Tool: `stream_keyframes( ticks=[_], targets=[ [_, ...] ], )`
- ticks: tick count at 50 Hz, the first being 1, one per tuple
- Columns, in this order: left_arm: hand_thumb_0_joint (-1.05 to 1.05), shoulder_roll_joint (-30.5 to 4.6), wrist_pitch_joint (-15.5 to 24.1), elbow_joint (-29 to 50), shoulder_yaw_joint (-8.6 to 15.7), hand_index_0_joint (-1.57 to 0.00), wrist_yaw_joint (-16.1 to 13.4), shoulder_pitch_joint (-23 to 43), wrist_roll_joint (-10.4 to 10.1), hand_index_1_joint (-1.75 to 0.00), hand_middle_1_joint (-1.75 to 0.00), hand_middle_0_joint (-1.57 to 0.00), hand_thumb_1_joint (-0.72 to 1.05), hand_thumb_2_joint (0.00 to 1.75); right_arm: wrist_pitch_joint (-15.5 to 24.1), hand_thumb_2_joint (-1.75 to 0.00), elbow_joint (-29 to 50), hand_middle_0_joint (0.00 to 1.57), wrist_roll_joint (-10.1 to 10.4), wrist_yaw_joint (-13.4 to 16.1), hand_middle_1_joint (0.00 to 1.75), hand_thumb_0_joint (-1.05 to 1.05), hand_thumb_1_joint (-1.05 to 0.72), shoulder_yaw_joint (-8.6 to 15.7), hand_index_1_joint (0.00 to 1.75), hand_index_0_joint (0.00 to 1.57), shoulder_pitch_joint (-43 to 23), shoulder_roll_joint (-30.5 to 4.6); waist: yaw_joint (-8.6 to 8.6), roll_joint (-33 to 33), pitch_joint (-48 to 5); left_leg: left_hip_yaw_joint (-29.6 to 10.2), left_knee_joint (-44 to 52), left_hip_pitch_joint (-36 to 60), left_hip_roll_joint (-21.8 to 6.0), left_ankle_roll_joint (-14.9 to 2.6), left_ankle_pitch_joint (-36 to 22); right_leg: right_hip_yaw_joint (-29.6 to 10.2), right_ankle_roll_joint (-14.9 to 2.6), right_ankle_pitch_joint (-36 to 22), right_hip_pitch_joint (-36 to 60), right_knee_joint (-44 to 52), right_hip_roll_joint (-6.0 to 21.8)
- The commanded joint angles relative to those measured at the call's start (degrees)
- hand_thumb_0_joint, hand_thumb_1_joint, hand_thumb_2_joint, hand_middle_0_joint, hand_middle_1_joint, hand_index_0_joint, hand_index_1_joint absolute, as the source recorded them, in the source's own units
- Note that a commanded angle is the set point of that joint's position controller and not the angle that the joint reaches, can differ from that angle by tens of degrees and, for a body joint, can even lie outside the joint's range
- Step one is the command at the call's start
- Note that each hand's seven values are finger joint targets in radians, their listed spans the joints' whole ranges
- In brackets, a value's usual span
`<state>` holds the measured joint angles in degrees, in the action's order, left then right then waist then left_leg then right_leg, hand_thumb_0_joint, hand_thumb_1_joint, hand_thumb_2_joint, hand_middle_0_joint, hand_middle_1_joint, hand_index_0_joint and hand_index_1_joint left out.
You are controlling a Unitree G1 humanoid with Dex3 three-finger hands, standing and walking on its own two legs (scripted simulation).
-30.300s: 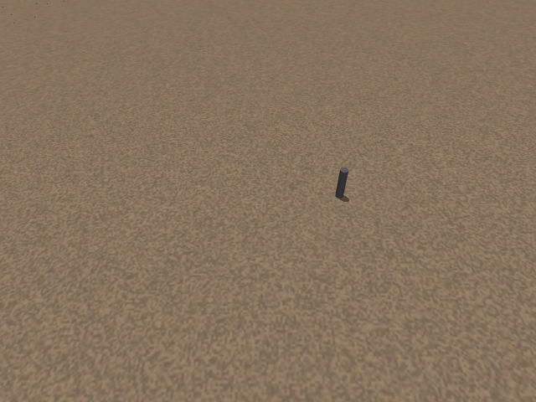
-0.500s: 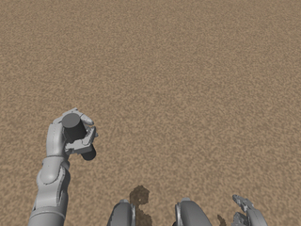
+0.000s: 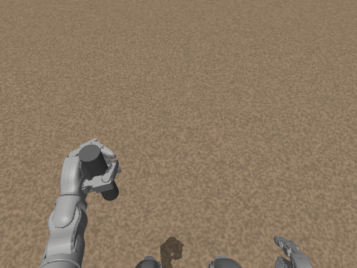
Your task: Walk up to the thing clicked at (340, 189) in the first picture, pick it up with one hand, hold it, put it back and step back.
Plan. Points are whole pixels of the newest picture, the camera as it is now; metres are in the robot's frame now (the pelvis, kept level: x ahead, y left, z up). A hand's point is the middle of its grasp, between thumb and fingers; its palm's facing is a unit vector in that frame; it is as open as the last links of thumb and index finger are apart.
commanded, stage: lift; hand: left
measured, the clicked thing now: (101, 175) +0.34 +0.19 +0.01
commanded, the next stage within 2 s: hold in 0.36 s
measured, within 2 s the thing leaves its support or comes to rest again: neither
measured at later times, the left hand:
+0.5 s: hand (105, 163) +0.34 +0.17 +0.06, palm faces +0.02 -1.00 +0.01, open 5.1 cm
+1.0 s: hand (104, 162) +0.33 +0.16 +0.08, palm faces +0.03 -1.00 +0.00, open 5.1 cm
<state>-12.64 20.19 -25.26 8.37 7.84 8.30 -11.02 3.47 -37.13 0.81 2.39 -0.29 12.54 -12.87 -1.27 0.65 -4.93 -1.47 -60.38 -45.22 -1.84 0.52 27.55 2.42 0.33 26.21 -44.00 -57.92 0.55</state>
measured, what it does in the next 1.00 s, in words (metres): stands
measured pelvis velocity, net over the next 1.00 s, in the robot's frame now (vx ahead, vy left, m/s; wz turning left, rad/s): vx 0.01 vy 0.00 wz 0.00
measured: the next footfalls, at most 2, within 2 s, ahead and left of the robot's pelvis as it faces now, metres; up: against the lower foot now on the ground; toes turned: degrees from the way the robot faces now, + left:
none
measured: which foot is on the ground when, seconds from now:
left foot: down 0.00-1.00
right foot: down 0.00-1.00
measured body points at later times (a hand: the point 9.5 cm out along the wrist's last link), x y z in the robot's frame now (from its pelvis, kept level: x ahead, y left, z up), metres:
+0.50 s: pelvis +0.01 +0.00 +0.02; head +0.06 +0.00 +0.47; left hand +0.33 +0.22 +0.06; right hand +0.14 -0.25 -0.09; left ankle +0.02 +0.12 -0.67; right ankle +0.02 -0.13 -0.67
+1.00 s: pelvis +0.01 +0.00 +0.03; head +0.05 +0.00 +0.48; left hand +0.32 +0.22 +0.08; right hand +0.15 -0.25 -0.08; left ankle +0.02 +0.12 -0.67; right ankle +0.02 -0.13 -0.67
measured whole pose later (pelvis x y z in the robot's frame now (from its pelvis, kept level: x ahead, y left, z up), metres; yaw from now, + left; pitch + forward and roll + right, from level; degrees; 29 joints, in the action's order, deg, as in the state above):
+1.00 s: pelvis +0.01 +0.00 +0.03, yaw +0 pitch +6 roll -1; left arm -11.3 20.2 -24.9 8.1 7.9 6.3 -11.2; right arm 2.3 -37.9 0.6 2.8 -0.1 12.8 -12.9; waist -1.0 0.7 -2.3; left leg -0.8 -49.4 -31.7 -1.8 0.8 23.9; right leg 1.9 0.1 22.8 -31.0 -47.7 0.4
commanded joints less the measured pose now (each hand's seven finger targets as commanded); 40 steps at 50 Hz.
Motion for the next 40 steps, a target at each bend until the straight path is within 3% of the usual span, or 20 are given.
stream_keyframes(
  ticks=[1,4,6,8,9,10,15,16,19,20,21,22,24,28,29,30,35,36,37,40],
  targets=[
    [0.00,-7.28,4.35,12.26,2.94,-1.34,0.43,14.07,-1.18,-1.38,-1.40,-1.31,0.64,1.28,1.94,-0.89,6.67,0.20,0.11,0.61,0.30,0.00,-0.89,2.79,0.30,0.20,0.17,-7.79,-0.27,0.79,-17.97,0.25,9.88,11.53,1.46,-0.95,-13.96,-0.75,-1.11,-15.69,12.13,9.33,-0.89],
    [0.00,-7.07,4.55,13.10,2.59,-1.34,0.42,14.77,-0.94,-1.39,-1.40,-1.32,0.63,1.29,1.82,-0.89,6.75,0.20,0.09,0.64,0.30,0.00,-0.89,2.89,0.30,0.20,0.07,-7.84,-0.22,1.65,-17.00,0.32,11.07,13.43,1.31,-0.75,-14.27,-0.65,-1.34,-15.57,11.66,9.83,-0.96],
    [0.00,-8.74,4.74,14.96,3.70,-1.35,0.29,15.65,-0.82,-1.38,-1.40,-1.33,0.64,1.28,1.74,-0.89,6.33,0.20,0.01,0.85,0.30,0.00,-0.89,2.96,0.30,0.20,0.24,-7.84,0.26,2.14,-17.86,0.37,11.37,14.48,1.42,-0.71,-15.71,-0.71,-1.29,-16.95,13.29,10.20,-0.88],
    [0.00,-6.34,4.45,13.23,1.82,-1.35,0.90,14.79,-1.35,-1.39,-1.41,-1.33,0.65,1.28,1.89,-0.89,6.74,0.20,0.10,0.80,0.30,0.00,-0.89,2.77,0.30,0.20,-0.06,-7.82,-0.42,1.10,-16.12,0.32,11.87,14.90,1.32,-0.75,-16.18,-0.57,-1.24,-17.46,13.36,10.64,-1.04],
    [0.00,-8.26,4.81,15.39,3.59,-1.35,0.71,16.23,-1.32,-1.38,-1.40,-1.33,0.64,1.27,1.96,-0.89,6.44,0.20,0.11,0.78,0.30,0.00,-0.89,3.15,0.30,0.20,0.25,-8.21,0.17,1.78,-17.43,0.24,12.30,15.54,1.27,-0.68,-16.24,-0.58,-1.34,-17.40,14.24,10.67,-0.97],
    [0.00,-7.13,4.54,11.70,2.97,-1.35,1.01,14.14,-1.29,-1.38,-1.40,-1.33,0.62,1.27,1.80,-0.89,6.22,0.20,0.00,0.84,0.30,0.00,-0.90,2.98,0.30,0.20,0.11,-7.96,-0.12,0.64,-16.75,0.24,12.04,15.01,1.29,-0.77,-16.46,-0.56,-1.23,-17.63,14.21,11.03,-0.97],
    [0.00,-7.77,5.04,14.67,3.11,-1.35,0.88,15.83,-1.14,-1.38,-1.40,-1.33,0.67,1.28,1.63,-0.89,6.58,0.20,0.05,0.80,0.30,0.00,-0.89,3.05,0.30,0.20,-0.31,-7.90,-0.03,1.08,-14.59,0.49,14.09,15.28,1.37,-0.69,-12.65,-0.57,-1.22,-14.25,14.34,12.46,-0.97],
    [0.00,-6.86,4.72,11.67,3.28,-1.35,0.99,13.21,-1.47,-1.38,-1.40,-1.34,0.68,1.28,1.64,-0.89,6.18,0.20,0.01,0.81,0.30,0.00,-0.89,2.91,0.30,0.20,-0.09,-7.80,0.17,0.55,-15.28,0.41,13.90,15.64,1.33,-0.65,-14.04,-0.50,-1.22,-15.31,15.15,12.45,-1.06],
    [0.00,-7.93,4.84,15.09,3.43,-1.35,1.27,15.34,-1.77,-1.39,-1.40,-1.33,0.67,1.28,1.65,-0.89,6.54,0.20,0.13,0.97,0.30,0.00,-0.89,2.99,0.30,0.20,-0.06,-7.92,-0.04,0.47,-16.51,0.85,13.68,16.12,1.50,-0.86,-15.72,-0.95,-0.92,-17.76,16.78,12.87,-0.91],
    [0.00,-5.21,4.27,10.42,1.99,-1.35,1.56,11.97,-1.94,-1.38,-1.40,-1.33,0.67,1.28,1.67,-0.89,6.52,0.20,0.16,0.90,0.30,0.00,-0.89,2.91,0.30,0.20,-0.17,-7.88,-0.66,-1.09,-15.03,0.72,13.72,15.96,1.45,-0.85,-16.39,-0.82,-0.88,-18.29,16.67,12.99,-0.99],
    [0.00,-7.37,4.73,14.94,3.04,-1.35,1.40,15.39,-1.76,-1.38,-1.40,-1.33,0.66,1.28,1.60,-0.89,6.57,0.20,0.07,0.91,0.30,0.00,-0.89,3.01,0.30,0.20,-0.23,-7.92,0.01,0.89,-15.60,0.90,13.86,16.36,1.44,-0.79,-16.70,-0.96,-0.98,-18.59,16.71,12.96,-0.89],
    [0.00,-6.61,4.39,11.53,2.92,-1.35,1.47,13.40,-1.72,-1.38,-1.40,-1.33,0.67,1.28,1.48,-0.89,6.24,0.20,0.01,0.97,0.30,0.00,-0.89,3.02,0.30,0.20,0.21,-7.99,-0.46,0.51,-15.98,0.96,13.56,16.81,1.49,-0.85,-17.76,-1.01,-0.93,-19.62,17.13,13.11,-0.92],
    [0.00,-7.47,4.74,13.91,3.13,-1.32,1.41,14.69,-1.53,-1.38,-1.38,-1.31,0.68,1.27,1.40,-0.89,6.27,0.20,0.03,1.08,0.30,0.00,-0.89,3.01,0.30,0.20,-0.09,-7.90,-0.15,0.58,-16.30,0.93,13.84,17.78,1.41,-0.82,-18.83,-0.95,-0.94,-20.49,17.71,13.15,-0.89],
    [0.00,-8.00,5.29,16.25,3.90,-1.30,0.60,16.01,-1.44,-1.36,-1.36,-1.29,0.64,1.24,1.32,-0.90,6.85,0.20,0.01,0.82,0.30,0.00,-0.89,3.03,0.30,0.20,-0.68,-7.82,0.89,2.19,-14.52,0.43,15.65,18.60,1.33,-0.36,-17.02,-0.44,-1.31,-17.46,17.00,13.68,-1.07],
    [0.00,-5.91,4.84,13.01,2.73,-1.29,0.38,13.74,-1.33,-1.35,-1.36,-1.29,0.63,1.23,1.30,-0.90,6.69,0.20,-0.03,0.83,0.30,0.00,-0.90,3.07,0.30,0.20,-0.31,-7.78,0.09,0.90,-14.75,0.66,15.61,18.94,1.28,-0.44,-16.86,-0.62,-1.22,-17.71,17.19,13.87,-1.06],
    [0.00,-7.05,5.15,16.07,3.09,-1.29,0.19,15.47,-1.41,-1.35,-1.36,-1.29,0.64,1.24,1.26,-0.90,6.68,0.20,-0.06,0.88,0.30,0.00,-0.89,2.85,0.30,0.20,-0.58,-7.60,0.29,1.48,-14.73,0.76,15.65,18.82,1.42,-0.51,-16.95,-0.66,-1.09,-18.00,17.90,14.27,-1.00],
    [0.00,-5.93,4.62,13.23,2.03,-1.29,0.22,13.88,-1.10,-1.35,-1.35,-1.29,0.61,1.23,1.08,-0.90,6.49,0.20,-0.02,1.03,0.30,0.00,-0.90,3.06,0.30,0.20,-0.52,-8.08,-0.37,-0.30,-14.63,0.61,16.12,20.06,1.20,-0.66,-18.72,-0.60,-1.02,-19.62,18.69,14.77,-1.06],
    [0.00,-7.76,4.97,16.72,3.08,-1.29,0.05,16.09,-0.87,-1.35,-1.36,-1.29,0.62,1.24,1.16,-0.90,6.60,0.20,-0.09,1.00,0.30,0.00,-0.89,3.11,0.30,0.20,-0.88,-7.86,0.51,1.16,-14.70,0.96,16.26,19.73,1.48,-0.63,-17.91,-0.84,-0.94,-19.27,19.35,15.13,-0.86],
    [0.00,-5.96,4.46,12.07,2.26,-1.30,0.03,12.55,-0.83,-1.36,-1.36,-1.29,0.62,1.23,1.12,-0.90,6.39,0.20,-0.10,0.96,0.30,0.00,-0.90,3.06,0.30,0.20,-0.78,-7.93,-0.03,0.32,-13.76,0.90,16.54,19.84,1.42,-0.62,-17.68,-0.75,-1.01,-18.87,18.97,15.27,-0.99],
    [0.00,-6.38,4.77,14.81,2.86,-1.29,-0.02,14.71,-1.16,-1.35,-1.35,-1.29,0.64,1.23,1.13,-0.90,6.88,0.20,-0.09,0.80,0.30,0.00,-0.89,3.04,0.30,0.20,-1.39,-7.90,0.49,0.95,-13.52,0.83,17.40,20.10,1.29,-0.45,-16.94,-0.53,-1.12,-17.92,19.09,15.55,-1.11]
  ],
)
